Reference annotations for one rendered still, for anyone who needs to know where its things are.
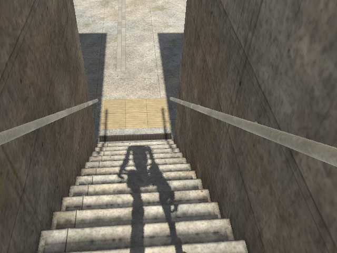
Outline stairs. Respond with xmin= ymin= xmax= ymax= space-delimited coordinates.
xmin=37 ymin=141 xmax=248 ymax=253

